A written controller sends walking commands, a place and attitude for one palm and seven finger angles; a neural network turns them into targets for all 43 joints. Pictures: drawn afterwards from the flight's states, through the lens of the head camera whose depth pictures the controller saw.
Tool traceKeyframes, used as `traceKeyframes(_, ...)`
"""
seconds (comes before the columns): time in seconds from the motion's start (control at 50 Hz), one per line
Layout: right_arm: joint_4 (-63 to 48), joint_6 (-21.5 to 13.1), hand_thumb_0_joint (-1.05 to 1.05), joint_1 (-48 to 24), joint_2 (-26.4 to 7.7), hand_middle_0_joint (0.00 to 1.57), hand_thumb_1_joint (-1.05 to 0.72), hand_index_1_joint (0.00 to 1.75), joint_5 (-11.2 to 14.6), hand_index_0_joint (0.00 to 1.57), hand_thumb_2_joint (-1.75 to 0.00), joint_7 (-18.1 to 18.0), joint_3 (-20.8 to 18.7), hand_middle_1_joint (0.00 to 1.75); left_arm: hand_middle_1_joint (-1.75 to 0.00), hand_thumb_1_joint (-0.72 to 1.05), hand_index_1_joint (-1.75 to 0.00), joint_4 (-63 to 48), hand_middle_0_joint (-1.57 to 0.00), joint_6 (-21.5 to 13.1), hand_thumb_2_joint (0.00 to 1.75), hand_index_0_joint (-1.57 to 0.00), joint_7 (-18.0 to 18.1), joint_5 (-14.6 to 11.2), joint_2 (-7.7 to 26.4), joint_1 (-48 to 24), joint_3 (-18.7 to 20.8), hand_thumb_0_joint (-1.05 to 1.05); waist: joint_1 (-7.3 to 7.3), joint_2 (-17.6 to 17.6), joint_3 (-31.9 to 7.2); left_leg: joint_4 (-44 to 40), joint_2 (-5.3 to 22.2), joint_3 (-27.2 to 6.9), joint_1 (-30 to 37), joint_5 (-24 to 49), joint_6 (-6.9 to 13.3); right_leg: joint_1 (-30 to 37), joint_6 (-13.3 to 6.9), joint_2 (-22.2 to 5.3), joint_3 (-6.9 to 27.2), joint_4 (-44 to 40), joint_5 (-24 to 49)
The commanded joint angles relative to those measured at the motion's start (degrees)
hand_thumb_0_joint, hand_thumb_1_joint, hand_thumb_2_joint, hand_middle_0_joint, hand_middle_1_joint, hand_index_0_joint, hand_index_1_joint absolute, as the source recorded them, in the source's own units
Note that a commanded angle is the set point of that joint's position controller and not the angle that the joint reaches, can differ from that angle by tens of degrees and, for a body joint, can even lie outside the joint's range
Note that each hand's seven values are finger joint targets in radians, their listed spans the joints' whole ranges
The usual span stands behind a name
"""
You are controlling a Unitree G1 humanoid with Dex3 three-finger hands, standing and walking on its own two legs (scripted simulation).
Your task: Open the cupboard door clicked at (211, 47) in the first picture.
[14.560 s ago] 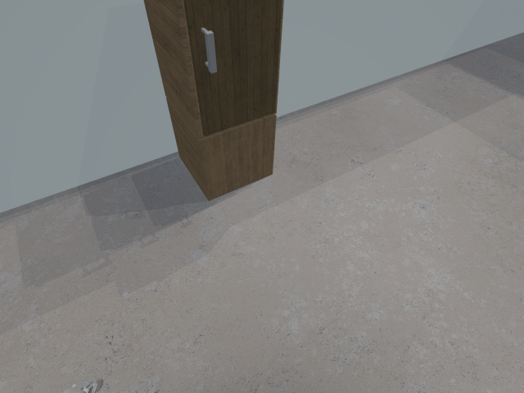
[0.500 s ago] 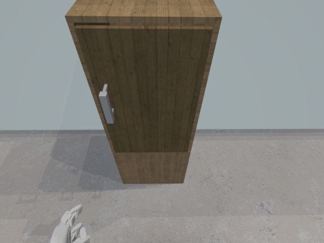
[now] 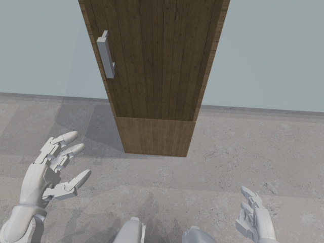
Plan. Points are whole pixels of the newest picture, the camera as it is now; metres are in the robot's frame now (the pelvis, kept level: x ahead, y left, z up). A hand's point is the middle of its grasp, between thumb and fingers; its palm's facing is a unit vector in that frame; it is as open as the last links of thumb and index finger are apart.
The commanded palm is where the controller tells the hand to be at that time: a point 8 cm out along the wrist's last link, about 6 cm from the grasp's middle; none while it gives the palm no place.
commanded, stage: raise the hand with hooked fingers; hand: left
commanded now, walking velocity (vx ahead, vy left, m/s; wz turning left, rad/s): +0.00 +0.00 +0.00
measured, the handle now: (108, 55) +0.60 +0.22 +0.10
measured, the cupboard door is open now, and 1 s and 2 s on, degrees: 0 0 0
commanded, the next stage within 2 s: move the hooked fingers beside the handle in 1.48 s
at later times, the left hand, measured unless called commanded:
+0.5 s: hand (47, 154) +0.28 +0.28 +0.08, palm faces +0.03 -1.00 -0.04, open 12.8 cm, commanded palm +0.25 +0.33 +0.09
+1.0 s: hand (27, 127) +0.32 +0.32 +0.12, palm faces +0.04 -1.00 -0.03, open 14.0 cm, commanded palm +0.29 +0.36 +0.12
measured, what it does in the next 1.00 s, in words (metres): shifts its weight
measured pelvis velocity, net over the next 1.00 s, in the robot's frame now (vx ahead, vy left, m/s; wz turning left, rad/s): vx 0.02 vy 0.05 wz -0.02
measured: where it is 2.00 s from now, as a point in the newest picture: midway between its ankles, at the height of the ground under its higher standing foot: outside the picture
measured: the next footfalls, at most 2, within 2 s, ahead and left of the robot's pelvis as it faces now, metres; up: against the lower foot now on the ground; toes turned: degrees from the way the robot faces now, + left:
none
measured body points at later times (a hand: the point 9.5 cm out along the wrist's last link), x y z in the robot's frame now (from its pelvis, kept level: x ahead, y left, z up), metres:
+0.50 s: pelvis +0.01 +0.05 +0.03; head +0.07 +0.06 +0.48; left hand +0.27 +0.33 +0.08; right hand +0.17 -0.21 -0.04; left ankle +0.03 +0.14 -0.65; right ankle +0.02 -0.08 -0.65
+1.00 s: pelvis +0.02 +0.05 +0.05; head +0.07 +0.06 +0.49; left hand +0.31 +0.37 +0.12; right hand +0.17 -0.20 -0.04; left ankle +0.03 +0.14 -0.65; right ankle +0.02 -0.08 -0.65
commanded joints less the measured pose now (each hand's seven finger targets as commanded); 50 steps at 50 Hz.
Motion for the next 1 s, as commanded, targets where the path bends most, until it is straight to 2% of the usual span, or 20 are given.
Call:
traceKeyframes(0.0, -8.93, -2.32, 0.00, -0.21, -8.06, 0.20, -0.90, 0.30, 0.32, 0.20, -0.90, -0.99, -3.58, 0.30, -0.78, 0.15, -0.78, -7.04, -0.25, 2.21, 0.58, -0.25, 0.61, -2.61, 11.98, -3.42, 9.03, 0.00, -0.87, -0.29, -12.66, -9.68, -2.38, 2.46, 4.25, 10.91, 3.54, 16.58, 5.33, -3.17, 14.66, -19.86, 5.58)
traceKeyframes(0.02, -8.84, -2.08, 0.00, -0.75, -7.92, 0.20, -0.90, 0.30, 0.22, 0.20, -0.90, -0.96, -3.42, 0.30, -0.80, 0.13, -0.80, -4.40, -0.25, 2.80, 0.57, -0.25, 0.84, -3.16, 12.53, -2.84, 10.37, 0.00, -0.39, -2.41, -11.10, -9.86, -2.33, 1.98, 3.18, 10.89, 3.42, 17.09, 5.46, -3.17, 15.09, -20.13, 5.93)
traceKeyframes(0.06, -8.59, -2.29, 0.00, 0.17, -7.99, 0.20, -0.90, 0.30, 0.04, 0.20, -0.90, -0.61, -3.60, 0.30, -0.82, 0.08, -0.82, -5.40, -0.26, 1.51, 0.55, -0.26, 1.43, -2.91, 12.20, -3.02, 10.55, 0.00, -0.24, -1.28, -11.59, -11.33, -2.38, 2.20, 4.42, 11.14, 3.40, 16.87, 5.22, -3.12, 13.87, -20.11, 5.71)
traceKeyframes(0.1, -8.16, -3.01, 0.00, 0.81, -8.33, 0.20, -0.90, 0.30, -0.20, 0.20, -0.90, -0.35, -3.66, 0.30, -0.86, 0.04, -0.86, -6.23, -0.26, -0.47, 0.53, -0.26, 1.92, -2.76, 11.49, -4.81, 9.41, 0.00, -0.99, -1.22, -10.98, -12.54, -2.30, 2.01, 5.93, 11.38, 3.55, 15.25, 4.85, -2.50, 12.33, -19.80, 5.12)
traceKeyframes(0.12, -8.25, -3.29, 0.00, 0.88, -8.55, 0.20, -0.90, 0.30, -0.23, 0.20, -0.90, -0.37, -3.84, 0.30, -0.87, 0.01, -0.87, -6.24, -0.26, -1.43, 0.52, -0.26, 1.83, -3.07, 11.82, -5.00, 9.77, 0.00, -0.77, -2.44, -11.41, -12.67, -2.17, 1.82, 6.57, 12.23, 3.61, 15.39, 4.58, -2.00, 11.79, -19.07, 5.97)
traceKeyframes(0.16, -7.83, -3.79, 0.00, 2.08, -8.91, 0.20, -0.90, 0.30, -0.24, 0.20, -0.90, -0.17, -3.99, 0.30, -0.90, -0.03, -0.90, -5.67, -0.27, -2.85, 0.50, -0.27, 1.51, -2.71, 10.17, -4.88, 7.94, 0.00, -1.19, -0.72, -11.10, -13.98, -2.40, 2.09, 8.28, 12.20, 3.72, 13.82, 4.15, -1.46, 10.08, -18.63, 6.21)
traceKeyframes(0.18, -7.41, -3.87, 0.00, 2.60, -9.30, 0.20, -0.90, 0.30, -0.17, 0.20, -0.90, -0.22, -4.13, 0.30, -0.92, -0.06, -0.92, -4.53, -0.27, -3.14, 0.49, -0.27, 1.38, -2.54, 10.46, -5.61, 8.01, 0.00, -1.58, -2.08, -10.53, -14.43, -2.33, 1.98, 8.56, 11.72, 3.74, 13.14, 4.16, -1.20, 9.23, -18.56, 5.72)
traceKeyframes(0.28, -7.54, -4.33, 0.00, 3.52, -10.32, 0.20, -0.90, 0.30, -0.03, 0.20, -0.90, -0.40, -4.27, 0.30, -0.99, -0.17, -0.99, -7.50, -0.28, -3.39, 0.44, -0.28, 1.52, -1.96, 11.73, -7.29, 7.67, 0.00, -1.25, 3.35, -12.25, -17.62, -2.13, 1.37, 14.52, 12.82, 3.66, 12.02, 3.23, -0.25, 5.60, -16.79, 9.02)
traceKeyframes(0.34, -7.66, -3.88, 0.00, 3.78, -10.66, 0.20, -0.90, 0.30, -0.09, 0.20, -0.90, -0.47, -4.13, 0.30, -1.03, -0.24, -1.03, -8.27, -0.28, -2.51, 0.41, -0.28, 2.38, -1.85, 12.77, -9.03, 8.53, 0.00, -1.40, 2.55, -11.66, -18.82, -1.84, 0.53, 16.46, 14.70, 3.31, 12.12, 2.96, 0.28, 4.26, -16.24, 11.53)
traceKeyframes(0.38, -7.80, -3.61, 0.00, 3.88, -10.58, 0.20, -0.90, 0.30, -0.08, 0.20, -0.90, -0.27, -3.98, 0.30, -1.07, -0.29, -1.07, -9.34, -0.29, -2.04, 0.39, -0.29, 2.93, -1.48, 12.63, -8.65, 8.42, 0.00, -1.14, 6.23, -12.23, -19.28, -1.77, 0.44, 18.71, 17.35, 2.86, 12.37, 2.73, 0.29, 3.84, -16.03, 13.77)
traceKeyframes(0.4, -7.89, -3.41, 0.00, 4.09, -10.51, 0.20, -0.90, 0.30, -0.21, 0.20, -0.90, -0.14, -3.90, 0.30, -1.08, -0.31, -1.08, -9.69, -0.29, -1.72, 0.38, -0.29, 3.27, -1.42, 12.69, -8.89, 8.44, 0.00, -1.22, 5.78, -12.20, -19.60, -1.62, 0.20, 19.44, 18.59, 2.63, 12.64, 2.73, 0.33, 3.45, -16.10, 14.76)
traceKeyframes(0.48, -8.40, -2.47, 0.00, 4.33, -10.71, 0.20, -0.90, 0.30, -0.15, 0.20, -0.90, 0.09, -3.59, 0.30, -1.14, -0.41, -1.14, -8.77, -0.29, 0.32, 0.34, -0.29, 3.09, -1.06, 12.67, -10.10, 8.26, 0.00, -1.37, 5.90, -12.11, -20.26, -1.15, -0.61, 21.80, 22.61, 1.74, 12.64, 2.70, 0.68, 2.69, -16.16, 16.85)
traceKeyframes(0.52, -8.69, -1.83, 0.00, 4.43, -11.00, 0.20, -0.90, 0.30, -0.07, 0.20, -0.90, 0.07, -3.24, 0.30, -1.17, -0.45, -1.17, -6.91, -0.30, 1.73, 0.32, -0.30, 2.38, -1.18, 13.44, -12.13, 8.41, 0.00, -1.61, 5.38, -10.46, -20.59, -1.24, -0.85, 21.29, 22.11, 1.60, 12.77, 2.48, 1.06, 2.63, -16.55, 16.76)
traceKeyframes(0.56, -8.82, -1.44, 0.00, 4.16, -10.89, 0.20, -0.90, 0.30, 0.14, 0.20, -0.90, -0.07, -3.22, 0.30, -1.20, -0.50, -1.20, -6.61, -0.30, 2.53, 0.30, -0.30, 1.62, -1.22, 13.70, -14.36, 8.59, 0.00, -1.82, 4.99, -11.06, -21.09, -1.19, -0.85, 22.36, 21.45, 1.48, 13.08, 2.58, 1.02, 2.64, -17.32, 16.63)
traceKeyframes(0.76, -8.55, -0.30, 0.00, 3.78, -11.11, 0.20, -0.90, 0.30, 0.18, 0.20, -0.90, -0.88, -2.35, 0.30, -1.20, -0.50, -1.20, -2.40, -0.30, 4.83, 0.30, -0.30, -1.86, -1.86, 18.17, -23.27, 11.35, 0.00, -1.73, 5.68, -12.06, -22.35, -1.35, -1.00, 24.79, 22.58, 1.27, 15.04, 2.31, 1.22, 2.90, -19.23, 17.85)
traceKeyframes(0.78, -8.53, -0.29, 0.00, 3.82, -11.10, 0.20, -0.90, 0.30, 0.27, 0.20, -0.90, -0.99, -2.25, 0.30, -1.20, -0.50, -1.20, -1.71, -0.30, 5.02, 0.30, -0.30, -2.15, -1.76, 18.32, -23.57, 11.33, 0.00, -1.62, 6.75, -12.12, -22.55, -1.42, -1.05, 25.21, 23.23, 1.22, 15.33, 2.20, 1.13, 3.02, -19.40, 18.05)
traceKeyframes(0.82, -8.50, -0.19, 0.00, 4.09, -11.31, 0.20, -0.90, 0.30, 0.08, 0.20, -0.90, -1.10, -2.24, 0.30, -1.20, -0.50, -1.20, -0.44, -0.30, 5.49, 0.30, -0.30, -2.84, -2.34, 19.48, -24.88, 12.32, 0.00, -1.61, 4.98, -12.22, -22.66, -1.55, -0.97, 25.18, 23.69, 1.35, 16.40, 2.15, 1.37, 3.04, -19.79, 19.02)
traceKeyframes(0.88, -8.29, -0.06, 0.00, 4.14, -11.25, 0.20, -0.90, 0.30, 0.21, 0.20, -0.90, -1.20, -2.19, 0.30, -1.20, -0.50, -1.20, 0.98, -0.30, 5.74, 0.30, -0.30, -3.57, -2.62, 20.63, -25.98, 13.40, 0.00, -1.33, 6.09, -12.54, -23.18, -1.68, -0.47, 25.58, 23.92, 1.42, 17.34, 2.26, 1.09, 3.21, -20.48, 19.69)
traceKeyframes(0.92, -8.22, 0.10, 0.00, 4.46, -11.60, 0.20, -0.90, 0.30, 0.15, 0.20, -0.90, -1.30, -2.20, 0.30, -1.20, -0.50, -1.20, 2.40, -0.30, 6.01, 0.30, -0.30, -4.11, -2.88, 22.07, -27.14, 14.39, 0.00, -1.29, 4.93, -12.39, -23.18, -1.77, -0.31, 24.93, 23.62, 1.74, 18.34, 2.11, 1.26, 3.48, -20.85, 20.05)
traceKeyframes(0.98, -8.05, 0.19, 0.00, 4.78, -11.49, 0.20, -0.90, 0.30, 0.37, 0.20, -0.90, -1.35, -2.40, 0.30, -1.20, -0.50, -1.20, 3.93, -0.30, 6.17, 0.30, -0.30, -4.89, -3.05, 21.44, -27.25, 13.99, 0.00, -1.35, 5.77, -12.75, -23.38, -1.98, 0.41, 25.31, 23.89, 2.09, 18.91, 2.33, 1.00, 3.96, -21.61, 21.05)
